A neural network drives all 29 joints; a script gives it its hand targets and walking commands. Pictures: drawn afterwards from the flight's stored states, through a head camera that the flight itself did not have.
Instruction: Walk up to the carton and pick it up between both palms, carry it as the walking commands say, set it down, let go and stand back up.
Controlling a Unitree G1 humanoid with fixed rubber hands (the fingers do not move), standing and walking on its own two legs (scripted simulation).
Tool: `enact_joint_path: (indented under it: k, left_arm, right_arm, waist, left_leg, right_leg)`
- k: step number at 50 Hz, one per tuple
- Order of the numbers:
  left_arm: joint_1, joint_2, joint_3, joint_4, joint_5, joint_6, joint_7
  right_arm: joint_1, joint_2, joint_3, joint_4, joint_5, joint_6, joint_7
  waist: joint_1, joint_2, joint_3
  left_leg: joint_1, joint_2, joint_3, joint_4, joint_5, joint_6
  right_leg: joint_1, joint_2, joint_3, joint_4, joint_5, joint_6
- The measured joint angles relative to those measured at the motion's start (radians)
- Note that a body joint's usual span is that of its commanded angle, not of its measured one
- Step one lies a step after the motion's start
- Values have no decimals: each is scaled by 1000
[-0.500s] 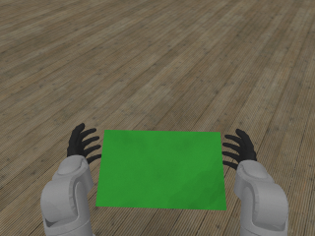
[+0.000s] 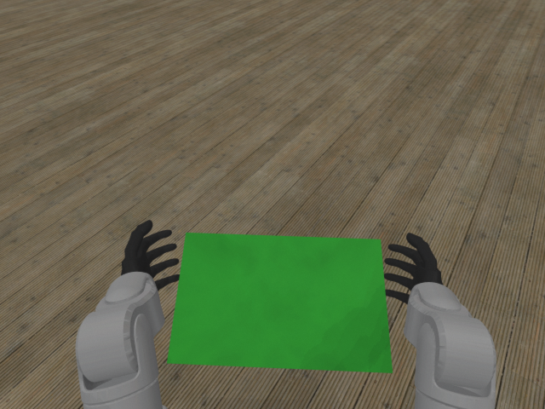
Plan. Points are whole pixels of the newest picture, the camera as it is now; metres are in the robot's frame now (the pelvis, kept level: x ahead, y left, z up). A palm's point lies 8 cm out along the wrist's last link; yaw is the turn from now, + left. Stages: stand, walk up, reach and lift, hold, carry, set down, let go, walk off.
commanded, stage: carry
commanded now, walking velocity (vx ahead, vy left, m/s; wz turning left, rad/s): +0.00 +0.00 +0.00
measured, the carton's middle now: (280, 302) +0.30 +0.00 +0.00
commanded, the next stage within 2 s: hold in 1.66 s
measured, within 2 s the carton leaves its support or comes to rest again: neither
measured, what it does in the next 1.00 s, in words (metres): stands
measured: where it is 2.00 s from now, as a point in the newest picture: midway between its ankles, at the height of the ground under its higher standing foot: outside the picture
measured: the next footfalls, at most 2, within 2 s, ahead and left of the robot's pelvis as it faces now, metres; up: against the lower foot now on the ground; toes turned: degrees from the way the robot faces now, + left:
none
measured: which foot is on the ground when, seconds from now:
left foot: down 0.00-1.00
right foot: down 0.00-1.00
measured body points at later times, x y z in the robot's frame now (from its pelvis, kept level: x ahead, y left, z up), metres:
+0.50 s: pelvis -0.01 +0.00 +0.00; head -0.03 -0.02 +0.45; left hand +0.26 +0.18 +0.11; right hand +0.25 -0.18 +0.09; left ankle +0.00 +0.11 -0.74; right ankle +0.05 -0.12 -0.74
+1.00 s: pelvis -0.02 +0.00 +0.00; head -0.03 -0.02 +0.45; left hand +0.26 +0.18 +0.11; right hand +0.25 -0.18 +0.08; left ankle +0.00 +0.11 -0.74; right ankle +0.05 -0.12 -0.74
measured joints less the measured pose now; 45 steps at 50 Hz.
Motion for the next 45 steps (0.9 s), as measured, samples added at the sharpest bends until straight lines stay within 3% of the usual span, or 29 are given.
enact_joint_path:
  k: [45]
  left_arm:
    - [7,1,0,79,27,-42,-21]
  right_arm:
    - [6,-1,-8,83,0,-32,0]
  waist:
    - [0,-9,-12]
  left_leg:
    - [0,0,0,0,22,-4]
  right_leg:
    - [0,0,0,0,21,-6]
